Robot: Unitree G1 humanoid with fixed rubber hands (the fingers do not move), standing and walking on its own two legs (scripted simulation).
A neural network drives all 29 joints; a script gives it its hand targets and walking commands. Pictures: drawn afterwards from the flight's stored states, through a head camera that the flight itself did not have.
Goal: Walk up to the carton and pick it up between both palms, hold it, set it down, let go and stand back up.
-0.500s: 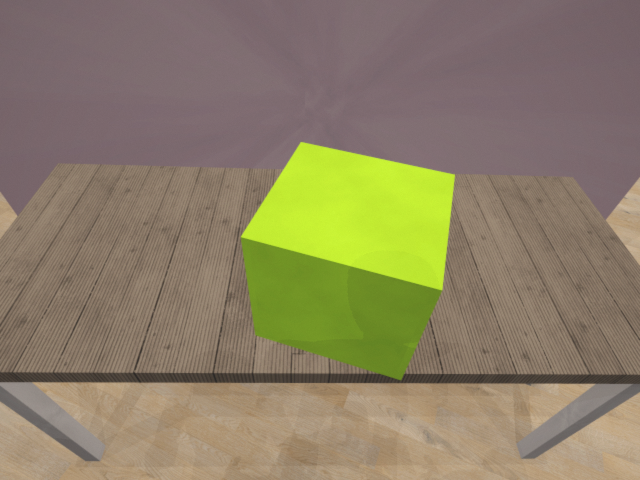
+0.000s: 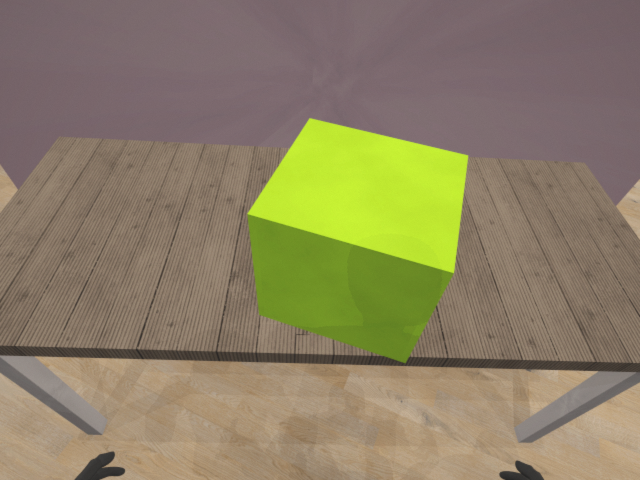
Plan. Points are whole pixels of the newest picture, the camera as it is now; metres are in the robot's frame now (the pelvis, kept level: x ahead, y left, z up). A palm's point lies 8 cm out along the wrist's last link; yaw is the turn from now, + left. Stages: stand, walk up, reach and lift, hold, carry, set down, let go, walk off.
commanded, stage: reach and lift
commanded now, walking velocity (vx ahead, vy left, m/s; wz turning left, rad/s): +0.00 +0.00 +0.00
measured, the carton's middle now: (357, 240) +0.48 -0.03 +0.00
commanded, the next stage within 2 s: none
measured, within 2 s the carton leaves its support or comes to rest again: neither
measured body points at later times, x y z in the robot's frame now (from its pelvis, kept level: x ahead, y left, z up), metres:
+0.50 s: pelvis +0.01 -0.02 +0.01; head +0.02 +0.02 +0.46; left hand +0.18 +0.27 -0.09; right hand +0.15 -0.27 -0.06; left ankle +0.01 +0.10 -0.72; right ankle +0.00 -0.14 -0.72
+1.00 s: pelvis +0.01 +0.01 +0.01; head +0.00 +0.04 +0.46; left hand +0.22 +0.27 -0.05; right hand +0.17 -0.23 -0.04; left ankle +0.01 +0.10 -0.72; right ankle +0.00 -0.14 -0.72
